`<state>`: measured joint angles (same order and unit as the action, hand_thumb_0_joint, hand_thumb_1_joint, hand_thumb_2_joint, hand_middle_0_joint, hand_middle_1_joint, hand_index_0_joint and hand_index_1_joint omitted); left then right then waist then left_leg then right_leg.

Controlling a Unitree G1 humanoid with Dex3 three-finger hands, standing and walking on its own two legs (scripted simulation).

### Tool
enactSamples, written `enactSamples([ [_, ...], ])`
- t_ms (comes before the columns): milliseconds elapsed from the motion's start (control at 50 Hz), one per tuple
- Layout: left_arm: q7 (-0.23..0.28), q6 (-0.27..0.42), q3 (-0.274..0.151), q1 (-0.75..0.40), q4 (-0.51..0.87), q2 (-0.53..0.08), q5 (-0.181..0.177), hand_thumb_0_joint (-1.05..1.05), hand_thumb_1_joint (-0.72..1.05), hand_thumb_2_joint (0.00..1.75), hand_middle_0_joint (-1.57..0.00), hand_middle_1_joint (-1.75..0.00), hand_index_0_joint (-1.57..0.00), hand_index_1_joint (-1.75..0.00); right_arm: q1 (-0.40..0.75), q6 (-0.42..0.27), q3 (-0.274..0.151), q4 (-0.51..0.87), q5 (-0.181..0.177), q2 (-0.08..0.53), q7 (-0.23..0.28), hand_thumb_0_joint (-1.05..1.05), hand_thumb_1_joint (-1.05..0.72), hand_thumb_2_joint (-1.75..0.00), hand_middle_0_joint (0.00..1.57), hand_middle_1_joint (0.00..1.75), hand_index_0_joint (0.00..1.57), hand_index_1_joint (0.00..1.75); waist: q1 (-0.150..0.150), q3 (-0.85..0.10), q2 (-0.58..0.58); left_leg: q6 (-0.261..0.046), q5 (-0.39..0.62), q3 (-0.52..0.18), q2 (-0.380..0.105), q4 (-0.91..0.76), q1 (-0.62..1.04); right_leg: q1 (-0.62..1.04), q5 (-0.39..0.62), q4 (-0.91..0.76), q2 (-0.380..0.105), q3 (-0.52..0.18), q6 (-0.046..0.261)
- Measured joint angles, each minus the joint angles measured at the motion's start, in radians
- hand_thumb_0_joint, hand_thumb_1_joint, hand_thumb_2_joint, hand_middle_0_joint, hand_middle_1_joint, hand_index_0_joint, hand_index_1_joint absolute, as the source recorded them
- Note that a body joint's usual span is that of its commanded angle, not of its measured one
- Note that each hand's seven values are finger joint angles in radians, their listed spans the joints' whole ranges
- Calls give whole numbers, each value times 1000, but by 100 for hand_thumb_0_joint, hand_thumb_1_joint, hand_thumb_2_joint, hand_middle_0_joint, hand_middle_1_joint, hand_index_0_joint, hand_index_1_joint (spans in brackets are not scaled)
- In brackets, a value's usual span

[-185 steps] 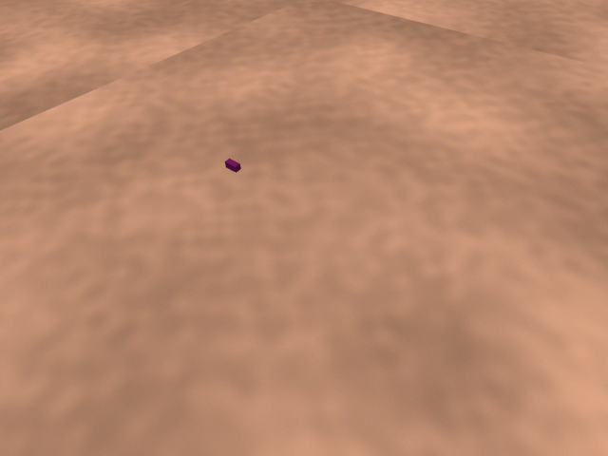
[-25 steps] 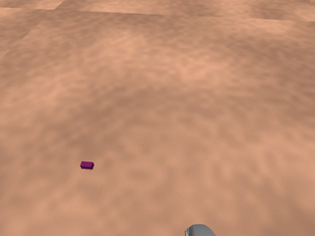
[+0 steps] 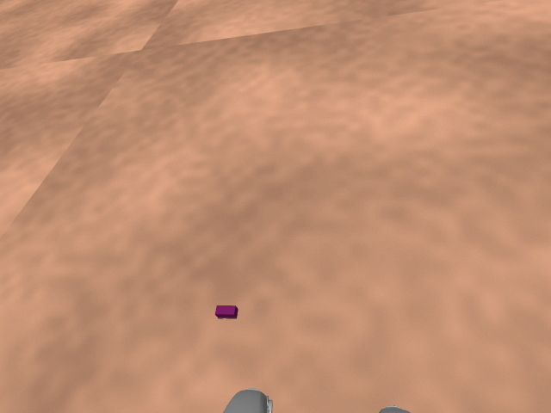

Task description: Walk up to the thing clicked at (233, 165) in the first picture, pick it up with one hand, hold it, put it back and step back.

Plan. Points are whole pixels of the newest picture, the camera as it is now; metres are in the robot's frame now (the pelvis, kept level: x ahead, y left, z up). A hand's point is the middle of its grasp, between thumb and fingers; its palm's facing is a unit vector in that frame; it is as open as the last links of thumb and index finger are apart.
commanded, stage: walk up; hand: left
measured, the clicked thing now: (226, 311) +0.59 +0.36 -0.73
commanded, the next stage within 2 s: none
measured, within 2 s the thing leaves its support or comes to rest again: neither
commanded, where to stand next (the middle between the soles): +0.17 +0.12 m, yaw -3 degrees
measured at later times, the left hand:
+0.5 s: hand out of the picture +0.14 +0.42 -0.15, palm faces -0.07 -0.91 -0.42, open 7.4 cm
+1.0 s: hand (78, 403) +0.18 +0.40 -0.12, palm faces -0.07 -0.93 -0.35, open 7.4 cm
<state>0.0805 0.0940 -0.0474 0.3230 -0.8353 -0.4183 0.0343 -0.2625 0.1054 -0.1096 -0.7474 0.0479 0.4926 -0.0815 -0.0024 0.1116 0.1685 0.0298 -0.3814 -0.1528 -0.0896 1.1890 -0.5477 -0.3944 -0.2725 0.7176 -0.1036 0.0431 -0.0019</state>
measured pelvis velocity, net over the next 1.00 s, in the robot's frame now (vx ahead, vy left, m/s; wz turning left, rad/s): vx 0.05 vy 0.15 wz -0.04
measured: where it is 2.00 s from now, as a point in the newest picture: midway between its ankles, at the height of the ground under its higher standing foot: outside the picture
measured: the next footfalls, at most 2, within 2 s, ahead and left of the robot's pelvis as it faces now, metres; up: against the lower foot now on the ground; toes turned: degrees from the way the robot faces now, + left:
left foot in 0.14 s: +0.07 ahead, +0.26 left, +0.00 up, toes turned +1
right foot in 0.50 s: +0.14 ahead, +0.04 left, +0.00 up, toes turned -3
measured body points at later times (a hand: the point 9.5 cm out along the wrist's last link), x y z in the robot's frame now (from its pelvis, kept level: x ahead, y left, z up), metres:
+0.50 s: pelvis +0.06 +0.15 -0.01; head +0.11 +0.15 +0.44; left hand +0.14 +0.47 -0.12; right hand +0.08 -0.16 -0.13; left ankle +0.03 +0.25 -0.71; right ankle +0.10 +0.05 -0.71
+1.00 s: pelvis +0.05 +0.15 +0.02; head +0.07 +0.14 +0.47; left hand +0.19 +0.45 -0.10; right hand +0.15 -0.16 -0.10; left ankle +0.03 +0.26 -0.71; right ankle +0.10 +0.05 -0.71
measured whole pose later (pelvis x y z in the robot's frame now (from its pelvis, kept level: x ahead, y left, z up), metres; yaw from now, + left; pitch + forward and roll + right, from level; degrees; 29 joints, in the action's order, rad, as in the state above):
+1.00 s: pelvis +0.05 +0.15 +0.02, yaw -2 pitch -3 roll +1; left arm -0.02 0.00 0.00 0.04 -1.03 -0.37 0.01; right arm -0.09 -0.04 0.00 -1.00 0.00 0.38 0.01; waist 0.00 0.11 -0.01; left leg -0.01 -0.33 0.06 0.00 0.55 -0.16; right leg -0.29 -0.22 0.56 0.01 0.02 0.03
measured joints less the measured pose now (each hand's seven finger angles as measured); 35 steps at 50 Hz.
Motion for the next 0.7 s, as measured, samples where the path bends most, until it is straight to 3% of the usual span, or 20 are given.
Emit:
enactSamples([
  [100,-5,-10,-23,13,-2,-59,17,1,89,90,-21,-30,-21,-30,3,7,-16,1,7,27,-19,1,-90,-90,20,30,20,30,9,-14,-25,-10,-86,75,-46,-204,65,-49,-40,65,-56,-27,-6],
  [120,-4,-14,-28,12,-4,-73,17,1,89,90,-21,-30,-21,-30,-1,4,-18,1,8,31,-21,1,-90,-90,20,30,20,30,10,-17,-33,-17,-83,94,-44,-258,93,-62,-53,86,-68,-34,-8],
  [160,3,-31,-39,0,-21,-108,17,1,89,90,-21,-30,-21,-30,-6,-11,-25,-4,15,20,-17,1,-90,-90,20,30,20,30,11,-6,-90,12,-73,135,-3,-277,120,-93,-116,164,-110,-85,12],
  [180,12,-44,-46,-4,-37,-117,13,1,89,90,-21,-30,-21,-30,-13,-18,-22,-3,23,10,-14,1,-90,-90,20,30,20,30,13,-5,-118,17,-90,156,14,-247,118,-120,-192,239,-103,-126,26],
  [220,30,-68,-48,-10,-79,-107,2,1,90,90,-20,-30,-20,-30,-29,-27,-6,-9,15,-6,-9,1,-90,-90,20,30,20,30,-2,-19,-124,8,-113,167,15,-226,120,-164,-265,390,-36,-134,44],
  [280,20,-65,-29,-18,-116,-84,-19,1,90,90,-20,-30,-20,-30,-51,-31,18,-29,9,-47,6,1,-90,-90,20,30,20,30,-35,-33,-144,-21,-90,178,36,-298,158,-201,-228,487,29,-73,45],
  [380,-32,-43,-3,-53,-102,-23,-21,1,90,90,-20,-30,-20,-30,-95,-78,50,-62,-22,-71,35,1,-90,-90,21,30,20,30,-43,-11,-149,-57,-63,198,74,-394,216,-172,-179,346,72,11,37],
  [460,-58,-49,5,-95,-82,15,-19,1,90,90,-20,-30,-20,-30,-93,-106,73,-91,-39,-88,61,1,-90,-90,21,30,20,30,-32,16,-153,-67,-77,213,89,-404,236,-95,-135,187,86,12,55],
  [500,-63,-55,9,-118,-77,28,-21,1,90,90,-20,-30,-20,-30,-82,-114,83,-98,-48,-95,72,1,-90,-90,21,30,21,30,-25,23,-156,-66,-97,220,91,-384,235,-35,-86,82,93,7,67],
  [560,-68,-57,19,-165,-76,55,-21,1,90,90,-20,-30,-20,-30,-31,-117,90,-117,-65,-107,89,1,-90,-90,21,30,20,30,-18,53,-127,-44,-76,203,63,-308,214,2,-70,42,119,18,41],
  [620,-74,-62,29,-183,-69,56,-37,1,90,90,-20,-30,-20,-30,6,-130,100,-123,-62,-126,101,1,-90,-90,21,30,20,30,-1,36,-171,-21,-29,208,98,-324,221,-2,-85,65,89,-16,50],
  [640,-75,-67,33,-187,-73,62,-37,1,90,90,-20,-30,-20,-30,15,-137,99,-126,-61,-122,101,1,-90,-90,21,30,20,30,-5,19,-167,-28,-49,206,103,-361,240,-3,-89,67,85,-18,41],
  [680,-80,-77,42,-199,-81,69,-35,1,90,90,-20,-30,-20,-30,34,-149,94,-135,-56,-110,98,1,-90,-90,21,30,20,30,-12,-16,-150,-70,-111,199,105,-429,271,-12,-95,72,87,-12,22],
  [700,-81,-80,42,-210,-86,66,-34,1,90,90,-20,-30,-20,-30,51,-153,94,-144,-54,-113,99,1,-90,-90,21,30,20,30,-8,-17,-157,-74,-107,206,108,-432,277,-11,-94,75,85,-20,18],
])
